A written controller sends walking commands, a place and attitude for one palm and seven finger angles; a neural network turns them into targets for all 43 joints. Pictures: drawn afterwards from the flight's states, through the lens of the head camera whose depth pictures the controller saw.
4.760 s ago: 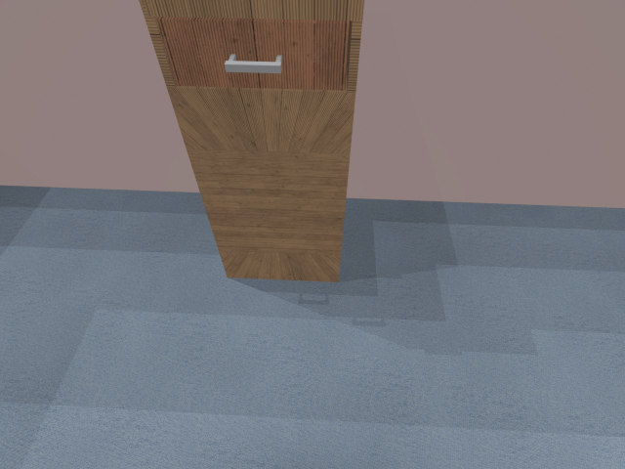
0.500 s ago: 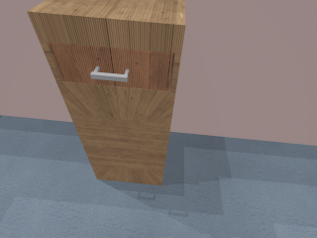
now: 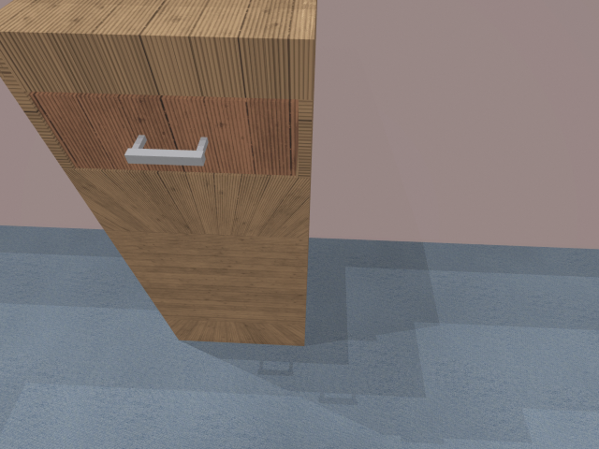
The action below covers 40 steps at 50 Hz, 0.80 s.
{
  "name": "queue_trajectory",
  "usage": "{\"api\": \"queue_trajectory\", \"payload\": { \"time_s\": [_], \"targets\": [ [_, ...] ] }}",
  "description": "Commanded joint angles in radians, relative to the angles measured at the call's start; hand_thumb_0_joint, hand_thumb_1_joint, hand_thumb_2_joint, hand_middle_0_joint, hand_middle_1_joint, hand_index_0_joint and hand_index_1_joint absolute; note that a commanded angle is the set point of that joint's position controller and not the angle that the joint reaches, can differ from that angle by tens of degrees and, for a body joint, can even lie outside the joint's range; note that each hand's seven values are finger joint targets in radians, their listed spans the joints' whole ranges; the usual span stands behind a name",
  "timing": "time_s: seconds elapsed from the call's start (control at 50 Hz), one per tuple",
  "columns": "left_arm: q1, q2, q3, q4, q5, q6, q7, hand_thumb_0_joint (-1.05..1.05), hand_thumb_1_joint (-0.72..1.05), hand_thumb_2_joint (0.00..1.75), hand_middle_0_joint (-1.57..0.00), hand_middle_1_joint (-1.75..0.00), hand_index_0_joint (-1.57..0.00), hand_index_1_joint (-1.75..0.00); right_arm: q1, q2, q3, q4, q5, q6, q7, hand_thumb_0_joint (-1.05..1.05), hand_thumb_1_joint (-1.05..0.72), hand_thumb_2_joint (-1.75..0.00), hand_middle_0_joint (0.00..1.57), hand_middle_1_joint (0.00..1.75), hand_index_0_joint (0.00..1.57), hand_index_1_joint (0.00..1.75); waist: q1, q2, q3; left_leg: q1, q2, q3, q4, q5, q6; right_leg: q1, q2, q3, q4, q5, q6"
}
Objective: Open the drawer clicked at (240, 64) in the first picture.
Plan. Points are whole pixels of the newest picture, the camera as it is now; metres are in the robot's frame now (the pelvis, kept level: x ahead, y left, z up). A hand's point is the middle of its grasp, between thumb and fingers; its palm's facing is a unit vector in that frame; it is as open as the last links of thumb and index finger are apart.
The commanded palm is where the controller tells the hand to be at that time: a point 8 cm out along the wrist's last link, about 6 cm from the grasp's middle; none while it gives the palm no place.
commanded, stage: come to a stop and stand still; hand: left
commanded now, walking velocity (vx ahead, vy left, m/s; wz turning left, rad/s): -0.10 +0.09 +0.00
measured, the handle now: (168, 149) +0.51 +0.23 +0.11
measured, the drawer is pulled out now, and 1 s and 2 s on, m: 0.00 0.00 0.00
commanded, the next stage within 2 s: look again from close up in 1.04 s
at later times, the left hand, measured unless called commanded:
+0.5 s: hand out of the picture -0.08 +0.19 -0.16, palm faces +0.01 -0.98 -0.19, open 7.4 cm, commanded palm none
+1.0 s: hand out of the picture -0.14 +0.16 -0.17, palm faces +0.03 -0.99 -0.13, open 7.4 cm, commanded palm none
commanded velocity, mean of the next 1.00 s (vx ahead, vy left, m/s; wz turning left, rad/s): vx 0.00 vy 0.00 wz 0.00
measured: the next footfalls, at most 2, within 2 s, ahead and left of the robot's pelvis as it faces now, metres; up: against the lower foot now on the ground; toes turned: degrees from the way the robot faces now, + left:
right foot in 0.42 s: -0.06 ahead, -0.09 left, +0.00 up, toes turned -4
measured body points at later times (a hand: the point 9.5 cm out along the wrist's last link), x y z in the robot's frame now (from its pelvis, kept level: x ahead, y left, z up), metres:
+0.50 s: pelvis -0.07 +0.03 +0.01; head -0.07 +0.02 +0.46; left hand -0.08 +0.25 -0.15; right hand -0.04 -0.20 -0.15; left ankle -0.01 +0.12 -0.73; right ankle -0.10 -0.09 -0.73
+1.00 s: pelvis -0.10 +0.01 +0.01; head -0.11 +0.02 +0.46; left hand -0.14 +0.21 -0.16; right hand -0.15 -0.19 -0.15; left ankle -0.01 +0.12 -0.73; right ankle -0.10 -0.09 -0.73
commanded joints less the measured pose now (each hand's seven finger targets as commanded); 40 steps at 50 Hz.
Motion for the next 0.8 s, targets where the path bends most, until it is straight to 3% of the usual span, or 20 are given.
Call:
{"api": "queue_trajectory", "payload": {
  "time_s": [0.0,0.02,0.06,0.08,0.1,0.12,0.14,0.16,0.2,0.22,0.28,0.32,0.36,0.4,0.42,0.44,0.46,0.52,0.58,0.78],
  "targets": [
    [0.107,0.183,0.054,-0.037,0.005,0.019,0.010,0.00,0.90,0.90,-0.20,-0.30,-0.20,-0.30,0.098,-0.051,-0.026,-0.042,-0.002,0.008,0.001,0.00,-0.90,-0.90,0.20,0.30,0.20,0.30,0.026,-0.167,-0.125,-0.072,-0.003,0.001,0.037,-0.010,-0.015,0.175,-0.299,0.268,-0.149,0.701,-0.172],
    [0.082,0.183,0.059,-0.045,0.004,0.024,0.011,0.00,0.90,0.90,-0.20,-0.30,-0.20,-0.30,0.118,-0.045,-0.027,-0.036,-0.002,0.007,0.002,0.00,-0.90,-0.90,0.20,0.30,0.20,0.30,0.012,-0.133,-0.127,-0.025,-0.001,0.007,-0.041,0.051,-0.016,0.144,-0.279,0.256,-0.140,0.598,-0.156],
    [0.043,0.175,0.058,-0.066,-0.003,0.037,0.004,0.00,0.90,0.90,-0.20,-0.30,-0.20,-0.30,0.157,-0.051,-0.027,-0.026,-0.007,0.004,0.006,0.00,-0.90,-0.90,0.20,0.30,0.20,0.30,-0.016,-0.110,-0.115,0.101,0.003,0.023,-0.203,0.217,-0.009,0.022,-0.209,0.201,-0.111,0.302,-0.080],
    [0.034,0.139,0.052,-0.077,-0.007,0.045,-0.001,0.00,0.90,0.90,-0.20,-0.30,-0.20,-0.30,0.154,-0.087,-0.032,-0.037,-0.012,0.000,0.005,0.00,-0.90,-0.90,0.20,0.30,0.20,0.30,-0.015,-0.005,-0.094,0.114,0.068,-0.057,-0.279,0.222,0.019,-0.048,-0.137,0.155,-0.065,0.105,-0.037],
    [0.030,0.092,0.043,-0.095,-0.011,0.053,-0.009,0.00,0.90,0.90,-0.20,-0.30,-0.20,-0.30,0.108,-0.141,-0.040,-0.066,-0.022,-0.004,0.005,0.00,-0.90,-0.90,0.20,0.30,0.20,0.30,0.000,0.194,-0.043,0.019,0.209,-0.228,-0.388,0.252,0.084,-0.086,-0.031,0.065,0.017,-0.095,0.023],
    [0.027,0.079,0.041,-0.099,-0.006,0.063,-0.007,0.00,0.90,0.90,-0.20,-0.30,-0.20,-0.30,0.036,-0.166,-0.044,-0.102,-0.026,-0.002,0.007,0.00,-0.90,-0.90,0.20,0.30,0.20,0.30,0.008,0.254,0.004,-0.108,0.304,-0.302,-0.477,0.240,0.157,-0.054,0.005,0.050,0.178,-0.230,0.035],
    [0.027,0.081,0.044,-0.092,0.002,0.072,-0.006,0.00,0.90,0.90,-0.20,-0.30,-0.20,-0.30,-0.023,-0.161,-0.040,-0.119,-0.027,-0.006,0.004,0.00,-0.90,-0.90,0.20,0.30,0.20,0.30,0.016,0.227,0.024,-0.195,0.301,-0.293,-0.503,0.200,0.193,-0.021,-0.003,0.107,0.309,-0.241,0.025],
    [0.060,0.080,0.044,-0.077,0.005,0.075,-0.011,0.00,0.90,0.90,-0.20,-0.30,-0.20,-0.30,-0.060,-0.146,-0.032,-0.130,-0.025,-0.009,0.000,0.00,-0.90,-0.90,0.20,0.30,0.20,0.30,0.041,0.170,0.031,-0.227,0.274,-0.249,-0.501,0.180,0.193,-0.013,-0.005,0.131,0.375,-0.203,0.023],
    [0.106,0.056,0.039,-0.052,0.007,0.069,-0.017,0.00,0.90,0.90,-0.20,-0.30,-0.20,-0.30,-0.084,-0.153,-0.028,-0.138,-0.029,-0.010,0.000,0.00,-0.90,-0.90,0.20,0.30,0.20,0.30,0.054,0.129,0.032,-0.173,0.222,-0.188,-0.462,0.189,0.176,-0.046,0.009,0.121,0.395,-0.157,0.028],
    [0.121,0.053,0.034,-0.046,0.007,0.064,-0.019,0.00,0.90,0.90,-0.20,-0.30,-0.20,-0.30,-0.076,-0.147,-0.027,-0.139,-0.027,-0.014,0.000,0.00,-0.90,-0.90,0.20,0.30,0.20,0.30,0.052,0.100,0.008,-0.113,0.215,-0.175,-0.449,0.231,0.176,-0.063,0.006,0.112,0.356,-0.150,0.033],
    [0.111,0.043,0.019,-0.043,0.003,0.049,-0.020,0.00,0.90,0.90,-0.20,-0.30,-0.20,-0.30,-0.009,-0.163,-0.031,-0.119,-0.025,-0.017,-0.002,0.00,-0.90,-0.90,0.20,0.30,0.20,0.30,0.013,0.113,-0.047,0.034,0.218,-0.198,-0.423,0.268,0.180,-0.042,-0.005,0.081,0.160,-0.206,0.045],
    [0.126,0.046,0.013,-0.034,-0.001,0.037,-0.018,0.00,0.90,0.90,-0.20,-0.30,-0.20,-0.30,0.019,-0.167,-0.032,-0.104,-0.022,-0.019,0.000,0.00,-0.90,-0.90,0.20,0.30,0.20,0.30,0.009,0.090,-0.074,0.091,0.218,-0.204,-0.388,0.337,0.173,0.004,-0.001,0.079,-0.013,-0.185,0.047],
    [0.189,0.059,0.012,-0.001,-0.001,0.023,-0.012,0.00,0.90,0.90,-0.20,-0.30,-0.20,-0.30,0.021,-0.155,-0.030,-0.093,-0.012,-0.023,0.003,0.00,-0.90,-0.90,0.20,0.30,0.20,0.30,0.031,0.021,-0.109,0.063,0.169,-0.167,-0.319,0.329,0.119,0.132,-0.018,0.113,-0.218,-0.011,0.040],
    [0.185,0.099,0.004,0.013,-0.003,0.010,-0.008,0.00,0.90,0.90,-0.20,-0.30,-0.20,-0.30,0.011,-0.122,-0.018,-0.098,-0.002,-0.023,0.009,0.00,-0.90,-0.90,0.20,0.30,0.20,0.30,0.006,-0.089,-0.092,0.045,0.082,-0.081,-0.274,0.290,0.046,0.112,-0.123,0.235,-0.241,0.071,-0.011],
    [0.169,0.109,0.001,0.009,-0.005,0.009,-0.007,0.00,0.90,0.90,-0.20,-0.30,-0.20,-0.30,0.013,-0.112,-0.015,-0.091,-0.003,-0.023,0.015,0.00,-0.90,-0.90,0.20,0.30,0.20,0.30,-0.004,-0.059,-0.071,0.062,0.071,-0.077,-0.285,0.295,0.040,0.078,-0.140,0.223,-0.238,0.085,-0.020],
    [0.167,0.097,-0.001,0.018,-0.007,0.002,-0.008,0.00,0.90,0.90,-0.20,-0.30,-0.20,-0.30,0.012,-0.113,-0.013,-0.081,-0.008,-0.019,0.014,0.00,-0.90,-0.90,0.20,0.30,0.20,0.30,-0.007,-0.136,-0.090,0.093,0.076,-0.068,-0.272,0.315,0.036,0.063,-0.109,0.220,-0.230,0.089,-0.013],
    [0.165,0.084,-0.004,0.024,-0.008,0.000,-0.008,0.00,0.90,0.90,-0.20,-0.30,-0.20,-0.30,0.012,-0.123,-0.016,-0.071,-0.009,-0.017,0.012,0.00,-0.90,-0.90,0.20,0.30,0.20,0.30,-0.008,-0.157,-0.080,0.107,0.083,-0.066,-0.270,0.306,0.036,0.042,-0.100,0.211,-0.237,0.055,-0.007],
    [0.178,0.073,-0.013,0.035,-0.008,0.008,-0.008,0.00,0.90,0.90,-0.20,-0.30,-0.20,-0.30,0.020,-0.125,-0.009,-0.042,-0.008,-0.011,0.014,0.00,-0.90,-0.90,0.20,0.30,0.20,0.30,-0.005,-0.075,0.016,0.089,0.093,-0.085,-0.314,0.217,0.037,-0.035,-0.074,0.198,-0.277,-0.140,0.000],
    [0.214,0.071,-0.012,0.053,-0.008,0.012,-0.009,0.00,0.90,0.90,-0.20,-0.30,-0.20,-0.30,0.034,-0.120,-0.004,-0.021,-0.011,-0.005,0.015,0.00,-0.90,-0.90,0.20,0.30,0.20,0.30,0.002,-0.020,0.069,0.034,0.094,-0.108,-0.354,0.113,0.037,-0.057,-0.057,0.196,-0.291,-0.232,0.002],
    [0.286,0.043,-0.011,0.079,-0.009,0.009,-0.011,0.00,0.90,0.90,-0.20,-0.30,-0.20,-0.30,0.104,-0.095,-0.001,0.010,-0.016,-0.007,0.009,0.00,-0.90,-0.90,0.20,0.30,0.20,0.30,0.015,0.023,0.031,-0.029,0.096,-0.133,-0.380,0.044,0.039,-0.011,-0.037,0.177,-0.258,-0.214,-0.004]
  ]
}}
